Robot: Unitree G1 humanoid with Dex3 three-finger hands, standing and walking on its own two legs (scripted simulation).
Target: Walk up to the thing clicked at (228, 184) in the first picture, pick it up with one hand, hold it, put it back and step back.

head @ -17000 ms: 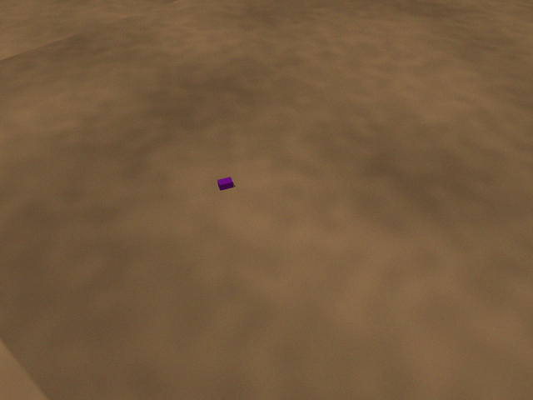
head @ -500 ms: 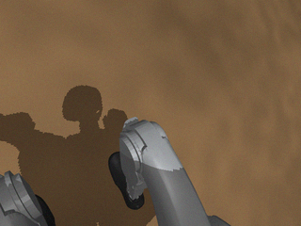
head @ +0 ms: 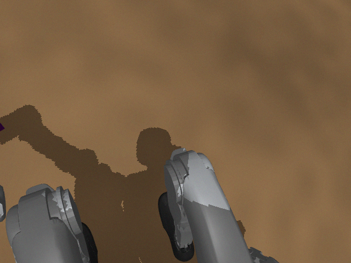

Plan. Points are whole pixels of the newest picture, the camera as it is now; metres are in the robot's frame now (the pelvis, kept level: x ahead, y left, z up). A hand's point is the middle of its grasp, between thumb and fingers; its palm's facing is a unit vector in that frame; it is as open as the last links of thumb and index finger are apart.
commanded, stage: settle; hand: left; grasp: from above
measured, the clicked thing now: out of the picture +0.47 +0.32 -0.21
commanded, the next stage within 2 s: lift in 0.14 s
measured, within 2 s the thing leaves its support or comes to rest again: neither
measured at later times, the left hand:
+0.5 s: hand out of the picture +0.45 +0.31 -0.11, palm faces -0.35 -0.24 -0.91, open 7.2 cm
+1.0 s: hand out of the picture +0.38 +0.31 +0.04, palm faces -0.35 -0.22 -0.91, open 7.2 cm
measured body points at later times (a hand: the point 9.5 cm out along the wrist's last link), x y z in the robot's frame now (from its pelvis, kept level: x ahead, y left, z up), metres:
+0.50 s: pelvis +0.00 +0.00 +0.02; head +0.22 +0.05 +0.42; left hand +0.47 +0.32 -0.06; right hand +0.06 -0.27 -0.09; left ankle +0.08 +0.14 -0.29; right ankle +0.11 -0.12 -0.29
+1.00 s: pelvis +0.00 -0.01 +0.14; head +0.16 +0.03 +0.55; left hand +0.40 +0.32 +0.09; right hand +0.13 -0.26 +0.01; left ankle +0.08 +0.14 -0.29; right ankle +0.11 -0.12 -0.29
